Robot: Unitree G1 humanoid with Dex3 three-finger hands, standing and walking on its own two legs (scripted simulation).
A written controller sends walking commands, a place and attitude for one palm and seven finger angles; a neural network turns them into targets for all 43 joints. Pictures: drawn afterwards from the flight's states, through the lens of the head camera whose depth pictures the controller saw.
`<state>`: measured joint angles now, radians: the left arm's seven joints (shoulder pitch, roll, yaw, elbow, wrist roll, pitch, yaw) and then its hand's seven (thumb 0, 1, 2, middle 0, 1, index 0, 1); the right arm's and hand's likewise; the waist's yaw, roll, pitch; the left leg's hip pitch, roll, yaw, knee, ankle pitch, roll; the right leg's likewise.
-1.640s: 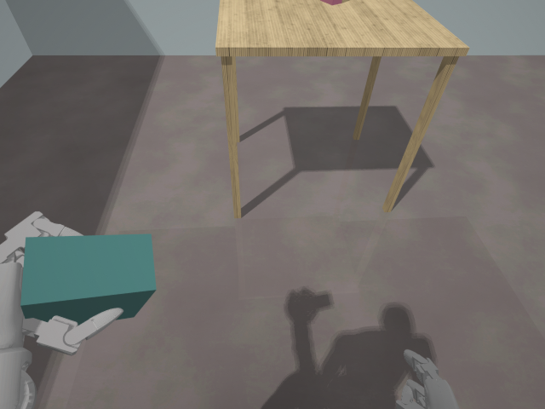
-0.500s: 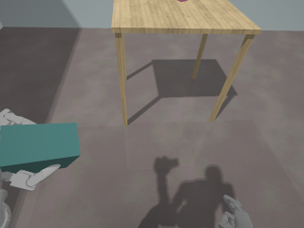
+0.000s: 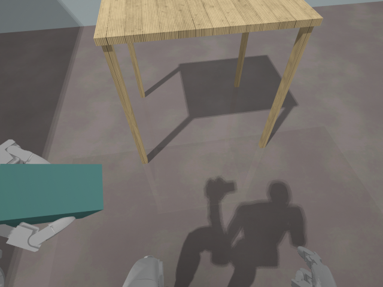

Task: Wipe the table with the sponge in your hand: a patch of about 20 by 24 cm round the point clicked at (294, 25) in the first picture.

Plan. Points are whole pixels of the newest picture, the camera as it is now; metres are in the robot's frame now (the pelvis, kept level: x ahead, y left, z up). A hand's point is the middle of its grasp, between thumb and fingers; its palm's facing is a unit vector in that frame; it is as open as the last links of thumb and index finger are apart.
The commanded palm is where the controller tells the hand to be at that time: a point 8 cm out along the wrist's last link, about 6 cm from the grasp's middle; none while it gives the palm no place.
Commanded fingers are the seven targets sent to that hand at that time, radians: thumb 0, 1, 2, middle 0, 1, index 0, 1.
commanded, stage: walk to a spot facing it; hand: left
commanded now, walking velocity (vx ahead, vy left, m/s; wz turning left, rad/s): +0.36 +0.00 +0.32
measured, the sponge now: (63, 196) +0.23 +0.20 +0.16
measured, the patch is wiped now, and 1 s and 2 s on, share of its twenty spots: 0.00 0.00 0.00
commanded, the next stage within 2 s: turn to face it in 0.56 s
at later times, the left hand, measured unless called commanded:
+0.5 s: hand (54, 121) +0.35 +0.24 +0.19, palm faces +0.46 -0.75 -0.48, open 10.1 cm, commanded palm +0.29 +0.28 +0.18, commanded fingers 0.00 0.10 1.30 -1.20 -1.60 -1.20 -1.60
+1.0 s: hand (75, 84) +0.45 +0.24 +0.18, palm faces +0.52 -0.75 -0.42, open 10.1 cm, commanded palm +0.38 +0.26 +0.18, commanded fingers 0.00 0.10 1.30 -1.20 -1.60 -1.20 -1.60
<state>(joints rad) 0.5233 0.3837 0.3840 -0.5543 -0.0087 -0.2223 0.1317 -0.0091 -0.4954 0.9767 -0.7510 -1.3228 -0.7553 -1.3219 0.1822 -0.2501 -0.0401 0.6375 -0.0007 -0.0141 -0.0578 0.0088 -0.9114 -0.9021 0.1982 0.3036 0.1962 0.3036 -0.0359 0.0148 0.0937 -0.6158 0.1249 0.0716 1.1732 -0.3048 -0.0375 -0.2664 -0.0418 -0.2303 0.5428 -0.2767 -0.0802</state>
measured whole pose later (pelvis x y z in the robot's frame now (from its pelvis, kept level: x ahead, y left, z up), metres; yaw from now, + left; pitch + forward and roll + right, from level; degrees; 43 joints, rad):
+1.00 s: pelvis +0.25 -0.03 +0.00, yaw +6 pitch +0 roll -1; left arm 0.40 0.39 0.39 -0.53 -0.02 -0.20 0.16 -0.01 -0.50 0.98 -0.75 -1.33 -0.76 -1.33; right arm 0.11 -0.18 -0.01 0.52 0.00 -0.07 -0.03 0.01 -0.91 -0.90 0.20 0.30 0.19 0.30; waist 0.03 -0.01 0.09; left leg -0.28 0.14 0.21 0.56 -0.26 -0.02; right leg -0.40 -0.04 -0.10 0.93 -0.46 0.03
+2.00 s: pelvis +0.13 -0.16 -0.01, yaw -12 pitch -2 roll +0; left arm 0.46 0.36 0.34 -0.41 0.02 -0.20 0.14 -0.01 -0.50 0.99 -0.75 -1.33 -0.76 -1.33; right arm 0.27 -0.17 0.01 0.64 0.00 -0.07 -0.06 0.01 -0.91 -0.90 0.20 0.30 0.20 0.30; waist 0.02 0.07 -0.01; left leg -0.32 0.11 0.03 0.73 -0.41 -0.01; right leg -0.29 0.00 -0.09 0.63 -0.33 -0.02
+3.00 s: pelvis +0.26 -0.12 +0.00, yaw -9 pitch +1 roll +1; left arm 0.48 0.35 0.38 -0.48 -0.01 -0.27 0.13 -0.01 -0.50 0.99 -0.75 -1.33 -0.76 -1.33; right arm 0.18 -0.22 -0.01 0.67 0.00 -0.05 -0.03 0.01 -0.91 -0.90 0.20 0.30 0.20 0.30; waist 0.00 0.02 0.08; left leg -0.54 0.08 0.06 1.08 -0.35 -0.02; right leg -0.24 -0.08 -0.17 0.54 -0.30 -0.03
